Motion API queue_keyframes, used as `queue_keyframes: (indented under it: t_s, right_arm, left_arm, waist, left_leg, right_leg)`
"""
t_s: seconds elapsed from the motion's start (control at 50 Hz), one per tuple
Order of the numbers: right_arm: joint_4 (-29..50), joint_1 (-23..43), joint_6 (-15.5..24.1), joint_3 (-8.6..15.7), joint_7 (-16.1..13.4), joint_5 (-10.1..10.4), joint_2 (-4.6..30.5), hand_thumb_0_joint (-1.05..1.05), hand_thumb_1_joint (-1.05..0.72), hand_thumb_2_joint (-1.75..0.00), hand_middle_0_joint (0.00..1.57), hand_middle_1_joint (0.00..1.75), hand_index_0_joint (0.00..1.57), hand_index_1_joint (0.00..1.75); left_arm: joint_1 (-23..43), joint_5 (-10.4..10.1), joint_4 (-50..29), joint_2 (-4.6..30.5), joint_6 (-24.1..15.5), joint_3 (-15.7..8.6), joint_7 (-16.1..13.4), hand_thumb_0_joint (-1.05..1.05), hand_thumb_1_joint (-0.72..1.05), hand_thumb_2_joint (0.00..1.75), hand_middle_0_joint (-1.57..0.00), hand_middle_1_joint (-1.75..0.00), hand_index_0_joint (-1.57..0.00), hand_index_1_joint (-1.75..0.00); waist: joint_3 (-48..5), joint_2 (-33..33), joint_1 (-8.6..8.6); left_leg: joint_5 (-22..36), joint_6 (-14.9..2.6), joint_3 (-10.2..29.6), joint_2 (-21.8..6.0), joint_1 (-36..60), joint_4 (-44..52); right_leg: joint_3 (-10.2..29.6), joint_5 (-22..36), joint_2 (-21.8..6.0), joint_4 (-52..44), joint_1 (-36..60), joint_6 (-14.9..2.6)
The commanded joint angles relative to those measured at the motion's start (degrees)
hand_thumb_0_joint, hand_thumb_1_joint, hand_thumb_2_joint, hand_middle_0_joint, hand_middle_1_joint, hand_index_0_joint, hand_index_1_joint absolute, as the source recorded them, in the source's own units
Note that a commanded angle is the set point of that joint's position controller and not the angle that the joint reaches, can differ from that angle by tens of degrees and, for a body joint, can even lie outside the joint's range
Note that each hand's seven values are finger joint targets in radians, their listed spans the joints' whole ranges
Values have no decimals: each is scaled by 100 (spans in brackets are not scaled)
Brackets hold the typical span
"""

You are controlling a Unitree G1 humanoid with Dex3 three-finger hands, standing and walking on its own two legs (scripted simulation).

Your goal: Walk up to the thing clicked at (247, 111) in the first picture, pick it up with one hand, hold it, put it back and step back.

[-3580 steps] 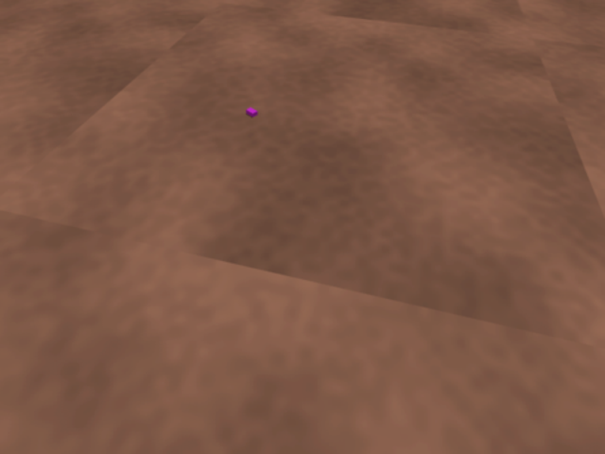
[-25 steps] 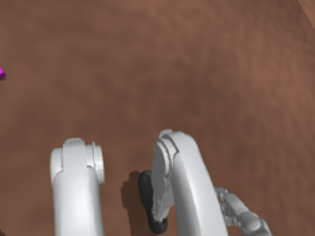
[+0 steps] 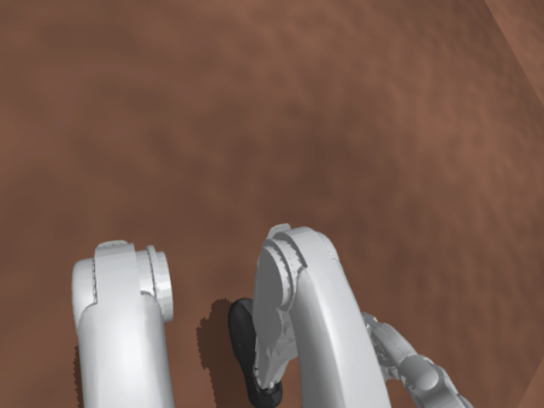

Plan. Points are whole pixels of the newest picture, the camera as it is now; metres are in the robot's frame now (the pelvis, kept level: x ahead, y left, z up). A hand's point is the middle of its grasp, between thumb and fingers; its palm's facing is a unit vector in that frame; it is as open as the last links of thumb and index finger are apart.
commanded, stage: rest palm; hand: left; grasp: from above
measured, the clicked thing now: out of the picture +0.52 +0.41 -0.27
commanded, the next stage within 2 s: close in 1.44 s
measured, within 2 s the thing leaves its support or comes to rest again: neither
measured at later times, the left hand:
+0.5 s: hand out of the picture +0.32 +0.38 -0.22, palm faces -0.42 -0.18 -0.89, open 8.6 cm
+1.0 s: hand out of the picture +0.32 +0.40 -0.23, palm faces -0.51 -0.20 -0.84, open 8.4 cm
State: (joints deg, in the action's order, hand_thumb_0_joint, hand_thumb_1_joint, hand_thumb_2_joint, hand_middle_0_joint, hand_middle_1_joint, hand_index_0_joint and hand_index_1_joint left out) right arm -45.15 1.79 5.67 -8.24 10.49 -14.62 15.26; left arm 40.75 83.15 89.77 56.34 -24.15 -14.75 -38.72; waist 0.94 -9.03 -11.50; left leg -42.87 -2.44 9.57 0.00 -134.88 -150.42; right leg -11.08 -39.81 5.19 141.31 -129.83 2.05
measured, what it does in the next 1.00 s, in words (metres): stands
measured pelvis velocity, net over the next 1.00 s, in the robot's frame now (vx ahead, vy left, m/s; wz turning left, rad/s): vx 0.00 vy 0.00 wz -0.02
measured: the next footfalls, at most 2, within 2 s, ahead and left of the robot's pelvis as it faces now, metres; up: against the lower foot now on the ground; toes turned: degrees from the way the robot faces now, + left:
none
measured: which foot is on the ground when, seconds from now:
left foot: down 0.00-1.00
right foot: down 0.00-1.00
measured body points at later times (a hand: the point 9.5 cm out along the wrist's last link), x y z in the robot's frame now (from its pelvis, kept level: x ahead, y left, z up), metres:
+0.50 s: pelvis +0.00 +0.00 +0.00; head +0.21 +0.16 +0.37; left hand +0.33 +0.39 -0.17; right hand +0.14 -0.26 -0.07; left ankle +0.06 +0.11 -0.25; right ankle +0.10 -0.11 -0.25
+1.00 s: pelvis +0.00 +0.00 +0.00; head +0.22 +0.15 +0.36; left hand +0.34 +0.41 -0.18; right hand +0.13 -0.24 -0.08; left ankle +0.06 +0.11 -0.25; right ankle +0.10 -0.11 -0.25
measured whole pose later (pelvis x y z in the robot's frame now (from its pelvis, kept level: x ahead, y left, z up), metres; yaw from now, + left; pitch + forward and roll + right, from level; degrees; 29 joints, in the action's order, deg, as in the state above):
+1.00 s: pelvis +0.00 +0.00 +0.00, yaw -1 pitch +24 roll -14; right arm -43.3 2.1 6.5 -14.1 12.5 -17.0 15.3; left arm 40.7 77.1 91.6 60.4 -29.6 -12.6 -32.3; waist 6.5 -9.0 -11.7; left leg -43.3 -2.0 11.8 0.5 -132.8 -151.0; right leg -12.9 -39.8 5.4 140.6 -127.1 2.2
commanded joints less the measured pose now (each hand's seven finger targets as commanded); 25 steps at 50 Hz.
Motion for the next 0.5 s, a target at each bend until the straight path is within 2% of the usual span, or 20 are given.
queue_keyframes:
  t_s: [0.0,0.04,0.08,0.1,0.12,0.16,0.18,0.2,0.22,0.24,0.26,0.3,0.32,0.36,0.4,0.44,0.46,0.48]
  right_arm:
    - [213,-813,105,465,-42,63,1715,0,-91,-90,20,30,20,30]
    - [267,-915,94,412,-9,40,1731,0,-91,-90,20,30,20,30]
    - [282,-895,55,429,-31,45,1797,0,-91,-90,20,30,20,30]
    - [304,-875,53,338,-26,55,1701,0,-91,-90,20,30,20,30]
    - [301,-840,22,309,-31,54,1725,0,-90,-90,20,30,20,30]
    - [344,-815,-26,249,-19,49,1757,0,-90,-90,20,30,20,30]
    - [333,-795,-60,234,-22,54,1789,0,-90,-90,20,30,20,30]
    - [377,-784,-78,240,-10,26,1841,0,-90,-90,20,30,20,30]
    - [359,-754,-123,170,-6,19,1764,0,-90,-90,20,30,20,30]
    - [404,-669,-155,250,-2,-3,1917,0,-90,-90,20,30,20,30]
    - [416,-670,-170,215,6,-24,1883,0,-90,-90,20,30,20,30]
    - [335,-583,-177,170,12,-121,1850,0,-90,-90,20,30,20,30]
    - [186,-592,-200,169,5,-169,1890,0,-90,-90,20,30,20,30]
    - [131,-480,-169,148,-13,-234,1883,0,-90,-90,20,30,20,30]
    - [124,-356,-120,182,-11,-286,1892,0,-90,-90,20,30,20,30]
    - [52,-270,-48,184,-1,-316,1891,0,-90,-90,20,30,20,30]
    - [13,-249,-19,198,2,-308,1921,0,-90,-90,20,30,20,30]
    - [7,-229,26,209,5,-292,1885,0,-90,-90,20,30,20,30]
  left_arm:
    - [940,-521,-356,1985,140,-377,256,0,16,39,-67,-43,-68,-42]
    - [1010,-598,-318,1836,32,-210,615,0,17,38,-66,-46,-68,-44]
    - [754,-726,-494,1894,-140,-285,868,0,16,40,-67,-45,-68,-44]
    - [800,-753,-501,1874,-256,-197,985,0,18,38,-66,-46,-69,-44]
    - [708,-799,-583,1877,-387,-251,1055,0,18,39,-67,-46,-69,-44]
    - [704,-842,-701,1883,-669,-233,1118,0,21,40,-67,-48,-70,-45]
    - [545,-844,-719,1974,-812,-339,1082,0,22,41,-68,-47,-70,-45]
    - [560,-809,-748,2011,-937,-321,1034,0,24,39,-68,-46,-71,-43]
    - [564,-764,-745,2106,-1064,-397,935,0,24,39,-67,-47,-71,-43]
    - [669,-760,-854,2113,-1180,-404,809,0,25,37,-67,-46,-71,-42]
    - [794,-621,-907,2164,-1246,-353,679,0,24,35,-65,-47,-69,-43]
    - [620,-411,-518,1965,-1224,-190,381,0,24,36,-65,-48,-69,-43]
    - [707,-395,-648,1949,-1234,-206,186,0,25,37,-67,-47,-71,-43]
    - [640,-200,-465,1934,-1066,-137,-147,0,27,38,-68,-48,-72,-44]
    - [739,-88,-485,1891,-834,-62,-444,0,31,40,-72,-49,-75,-45]
    - [758,-70,-397,1795,-549,-16,-678,0,33,44,-75,-49,-78,-46]
    - [830,-134,-464,1839,-431,-67,-762,0,34,42,-75,-50,-78,-46]
    - [808,-104,-312,1757,-280,47,-780,0,33,41,-73,-50,-77,-46]
  waist:
    - [-3182,2852,254]
    - [-3024,2734,38]
    - [-3139,2777,122]
    - [-3134,2616,102]
    - [-3143,2512,106]
    - [-3173,2451,60]
    - [-3234,2454,154]
    - [-3272,2489,128]
    - [-3308,2424,173]
    - [-3260,2447,136]
    - [-3223,2591,163]
    - [-3101,2512,123]
    - [-3033,2540,106]
    - [-2998,2600,184]
    - [-3088,2661,175]
    - [-3116,2689,201]
    - [-3101,2814,207]
    - [-3044,2880,238]
  left_leg:
    - [1487,175,-102,-66,2880,1938]
    - [1332,137,-106,-41,2802,1879]
    - [1428,127,-141,-7,2821,1854]
    - [1429,116,-151,-26,2725,1769]
    - [1489,104,-155,-18,2689,1744]
    - [1584,96,-102,-39,2835,1711]
    - [1659,97,-85,-47,2938,1726]
    - [1788,101,-62,-68,3091,1696]
    - [1720,89,-58,-89,3004,1687]
    - [1664,89,-21,-93,3013,1730]
    - [1666,97,-50,-109,3131,1724]
    - [1513,111,-56,-155,3114,1711]
    - [1376,140,-45,-151,3080,1766]
    - [1287,192,-75,-158,3144,1851]
    - [1250,206,-112,-165,3155,1800]
    - [1331,214,-145,-145,3044,1764]
    - [1331,238,-119,-143,3053,1845]
    - [1283,252,-137,-146,3044,1843]
  right_leg:
    - [-240,1270,102,-925,1287,-353]
    - [-276,1221,87,-966,1364,-298]
    - [-266,1278,115,-1026,1593,-284]
    - [-240,1313,140,-1073,1731,-310]
    - [-260,1354,159,-1112,1812,-318]
    - [-294,1368,179,-1104,1872,-325]
    - [-312,1387,197,-1128,1924,-323]
    - [-327,1446,202,-1094,1943,-315]
    - [-299,1390,224,-1145,2040,-346]
    - [-333,1307,221,-1115,1906,-357]
    - [-291,1282,234,-1126,1874,-372]
    - [-298,1106,279,-1114,1656,-402]
    - [-336,949,295,-1149,1582,-389]
    - [-332,793,337,-1136,1414,-426]
    - [-318,796,365,-1085,1311,-454]
    - [-309,924,373,-1044,1242,-461]
    - [-341,928,364,-1013,1181,-458]
    - [-313,915,361,-969,1070,-482]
